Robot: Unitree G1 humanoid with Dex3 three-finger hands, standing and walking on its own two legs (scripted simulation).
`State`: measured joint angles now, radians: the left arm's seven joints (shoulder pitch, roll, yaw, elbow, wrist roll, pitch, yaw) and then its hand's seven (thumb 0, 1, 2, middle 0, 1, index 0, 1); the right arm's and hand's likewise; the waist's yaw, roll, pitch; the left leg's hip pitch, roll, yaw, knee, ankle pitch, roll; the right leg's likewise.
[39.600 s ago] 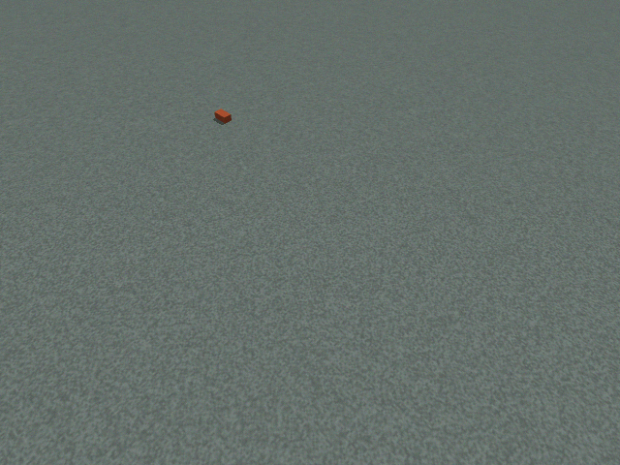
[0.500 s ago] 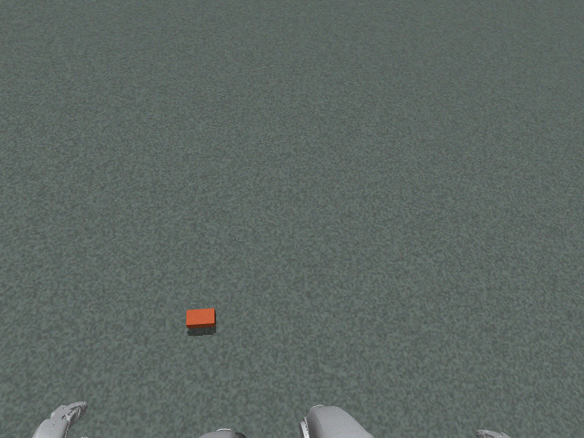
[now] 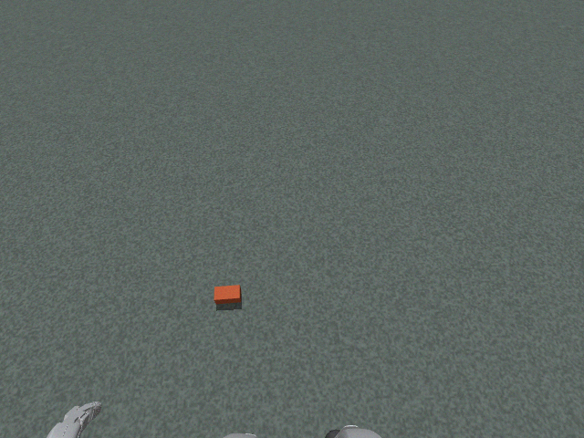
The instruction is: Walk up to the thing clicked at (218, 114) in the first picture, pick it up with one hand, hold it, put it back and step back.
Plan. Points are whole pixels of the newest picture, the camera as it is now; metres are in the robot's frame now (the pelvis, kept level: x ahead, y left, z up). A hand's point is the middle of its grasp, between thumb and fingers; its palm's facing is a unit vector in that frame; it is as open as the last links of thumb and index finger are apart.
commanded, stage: step back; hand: left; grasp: from above
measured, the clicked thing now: (227, 294) +0.63 +0.24 -0.75
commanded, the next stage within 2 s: none
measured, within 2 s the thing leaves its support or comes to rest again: neither
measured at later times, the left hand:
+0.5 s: hand out of the picture -0.09 +0.26 -0.16, palm faces -0.06 -0.92 -0.40, open 7.4 cm
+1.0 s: hand out of the picture -0.22 +0.25 -0.15, palm faces +0.00 -0.94 -0.34, open 7.4 cm
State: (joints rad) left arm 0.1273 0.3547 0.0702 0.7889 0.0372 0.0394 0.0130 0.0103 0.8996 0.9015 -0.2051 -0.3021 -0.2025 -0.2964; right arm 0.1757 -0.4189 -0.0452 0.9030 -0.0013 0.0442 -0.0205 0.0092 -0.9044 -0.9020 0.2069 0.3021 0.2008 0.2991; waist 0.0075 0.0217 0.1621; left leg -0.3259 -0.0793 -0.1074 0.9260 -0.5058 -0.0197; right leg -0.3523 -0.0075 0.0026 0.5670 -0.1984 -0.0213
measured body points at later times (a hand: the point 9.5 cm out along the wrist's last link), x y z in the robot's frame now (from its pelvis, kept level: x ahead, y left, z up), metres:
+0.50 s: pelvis -0.17 -0.01 -0.01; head -0.11 -0.02 +0.43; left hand -0.08 +0.31 -0.13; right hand -0.03 -0.33 -0.12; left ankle -0.06 +0.12 -0.73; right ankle -0.18 -0.14 -0.73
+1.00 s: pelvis -0.33 -0.01 +0.00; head -0.28 +0.02 +0.45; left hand -0.22 +0.30 -0.12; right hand -0.25 -0.32 -0.10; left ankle -0.30 +0.10 -0.73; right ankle -0.36 -0.16 -0.63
